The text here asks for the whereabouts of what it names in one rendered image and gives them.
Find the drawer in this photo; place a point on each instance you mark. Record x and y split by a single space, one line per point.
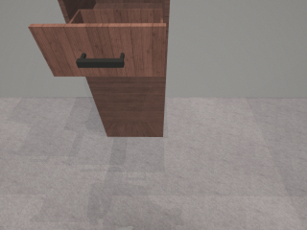
139 34

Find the cabinet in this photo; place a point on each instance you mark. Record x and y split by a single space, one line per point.
128 106

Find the handle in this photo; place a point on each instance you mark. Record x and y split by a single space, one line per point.
84 62

